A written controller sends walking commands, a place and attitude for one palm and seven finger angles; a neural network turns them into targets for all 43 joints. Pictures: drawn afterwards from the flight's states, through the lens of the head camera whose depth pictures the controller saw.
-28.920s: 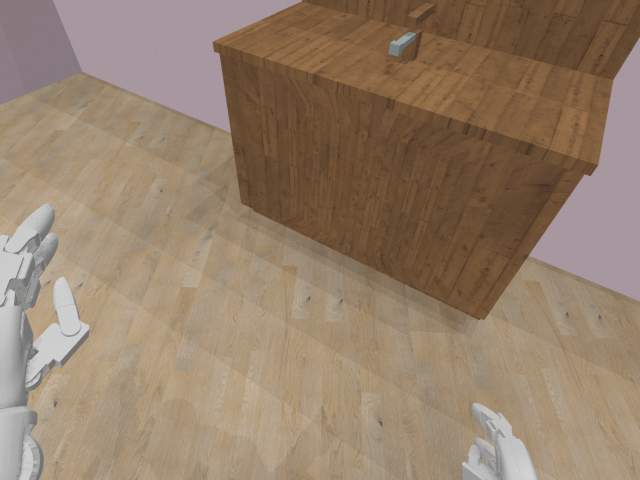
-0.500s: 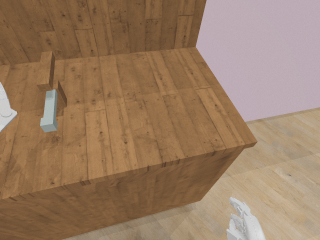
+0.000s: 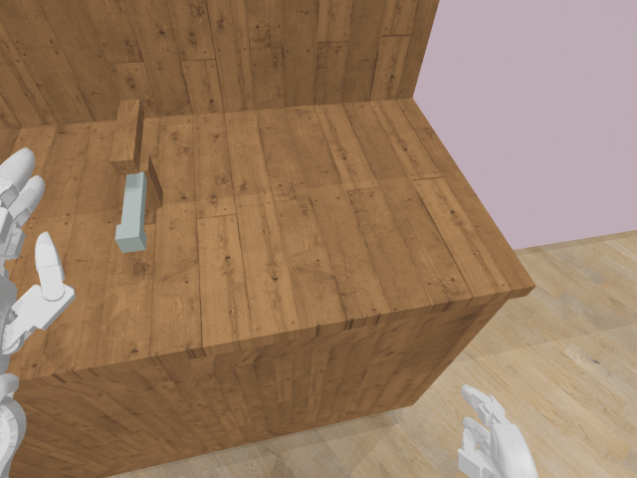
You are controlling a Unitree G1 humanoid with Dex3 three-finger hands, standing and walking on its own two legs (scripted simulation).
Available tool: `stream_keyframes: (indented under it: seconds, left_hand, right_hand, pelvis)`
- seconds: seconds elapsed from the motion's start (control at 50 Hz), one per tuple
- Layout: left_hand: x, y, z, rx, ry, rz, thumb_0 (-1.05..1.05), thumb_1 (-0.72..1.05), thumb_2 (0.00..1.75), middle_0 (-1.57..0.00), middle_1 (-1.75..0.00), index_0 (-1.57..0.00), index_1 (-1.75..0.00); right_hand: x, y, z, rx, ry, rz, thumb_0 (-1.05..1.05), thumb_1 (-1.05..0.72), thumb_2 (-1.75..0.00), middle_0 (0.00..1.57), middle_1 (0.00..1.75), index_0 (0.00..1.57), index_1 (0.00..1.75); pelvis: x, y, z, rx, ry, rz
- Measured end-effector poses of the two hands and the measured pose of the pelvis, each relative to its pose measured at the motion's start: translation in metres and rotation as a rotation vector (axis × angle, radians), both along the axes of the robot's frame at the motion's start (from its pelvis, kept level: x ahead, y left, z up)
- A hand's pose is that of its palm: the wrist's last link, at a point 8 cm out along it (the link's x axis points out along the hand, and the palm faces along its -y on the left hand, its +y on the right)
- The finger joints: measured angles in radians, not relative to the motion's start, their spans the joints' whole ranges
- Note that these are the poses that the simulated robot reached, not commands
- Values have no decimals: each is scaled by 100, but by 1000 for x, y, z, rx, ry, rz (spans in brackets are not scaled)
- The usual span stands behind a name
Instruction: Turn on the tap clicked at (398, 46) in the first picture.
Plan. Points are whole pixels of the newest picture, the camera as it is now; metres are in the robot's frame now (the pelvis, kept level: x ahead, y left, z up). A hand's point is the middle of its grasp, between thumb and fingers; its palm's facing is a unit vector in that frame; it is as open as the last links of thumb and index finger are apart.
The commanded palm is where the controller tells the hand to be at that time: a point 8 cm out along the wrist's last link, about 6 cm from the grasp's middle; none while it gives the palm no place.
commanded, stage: look again from close up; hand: left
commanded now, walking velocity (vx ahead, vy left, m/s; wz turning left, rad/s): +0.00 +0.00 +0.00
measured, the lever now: (131, 237) +0.36 +0.28 +0.07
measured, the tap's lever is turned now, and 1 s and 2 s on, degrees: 0 0 0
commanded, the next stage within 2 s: come to a stop and stand still in 0.06 s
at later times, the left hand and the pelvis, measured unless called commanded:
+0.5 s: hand (116, 291) +0.24 +0.22 +0.16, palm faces +0.26 -0.89 -0.37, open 7.5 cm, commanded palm +0.18 +0.27 +0.18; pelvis +0.00 +0.00 +0.00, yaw -4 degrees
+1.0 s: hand (99, 258) +0.27 +0.25 +0.16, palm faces +0.34 -0.88 -0.34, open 7.4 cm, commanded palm +0.21 +0.28 +0.18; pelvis +0.04 +0.01 +0.01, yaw -3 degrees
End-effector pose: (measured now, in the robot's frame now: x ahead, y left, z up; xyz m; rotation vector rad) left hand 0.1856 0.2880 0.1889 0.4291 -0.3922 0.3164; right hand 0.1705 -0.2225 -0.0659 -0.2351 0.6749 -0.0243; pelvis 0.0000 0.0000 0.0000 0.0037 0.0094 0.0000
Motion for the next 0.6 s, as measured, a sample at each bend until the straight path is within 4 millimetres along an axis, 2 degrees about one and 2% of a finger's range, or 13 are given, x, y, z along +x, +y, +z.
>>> stream_keyframes:
  seconds: [0.1, 0.2, 0.22, 0.26, 0.3, 0.38, 0.46, 0.5, 0.6]
  left_hand:
    - [-6, 2, 2, 16, 28, 6, 1, 89, 90, -21, -30, -21, -30]
    - [-14, 8, -11, -24, 93, 49, 1, 89, 90, -21, -30, -21, -30]
    - [-13, 11, -8, 39, 101, 59, 1, 89, 90, -21, -30, -21, -30]
    - [-8, 21, 1, 95, 50, 72, 1, 88, 90, -22, -30, -21, -30]
    - [-3, 25, 2, 61, 15, 85, 1, 88, 90, -21, -30, -21, -30]
    - [7, 0, -9, -32, 23, 16, 1, 89, 90, -21, -30, -20, -30]
    - [17, -23, -18, -22, 86, -79, 1, 89, 90, -21, -30, -20, -30]
    - [22, -22, -19, 2, 106, -90, 1, 89, 90, -21, -30, -21, -30]
    - [34, -1, -12, 41, 83, -31, 1, 88, 89, -22, -30, -21, -30]
  right_hand:
    - [4, 9, 4, 44, -42, -10, 1, -90, -89, 20, 30, 20, 30]
    - [-6, 5, 1, 49, -26, -22, 1, -90, -89, 20, 30, 20, 30]
    - [-9, 4, 0, 27, -18, -5, 1, -90, -89, 20, 30, 20, 30]
    - [-15, 2, -2, -4, 12, 21, 1, -90, -89, 20, 30, 20, 30]
    - [-21, -1, -1, -10, 21, 8, 1, -90, -89, 20, 30, 20, 30]
    - [-31, -8, 2, 1, -18, -56, 1, -90, -89, 20, 30, 20, 30]
    - [-37, -11, 0, 16, -30, -126, 1, -90, -89, 20, 30, 20, 30]
    - [-38, -10, -1, 15, -15, -150, 1, -90, -89, 20, 30, 20, 30]
    - [-35, -9, -2, -3, 36, -156, 1, -90, -89, 20, 30, 20, 30]
  pelvis:
    - [-5, -2, 2, -2, 3, 0]
    - [-9, -5, 3, -5, 4, 1]
    - [-11, -6, 3, -7, 3, -4]
    - [-15, -9, 2, -14, 4, -14]
    - [-16, -8, 2, -17, -5, -36]
    - [-10, 1, 2, -14, -21, -59]
    - [-1, 5, 1, -9, -25, -66]
    - [3, 5, 2, -11, -21, -67]
    - [15, 3, 3, -16, -7, -60]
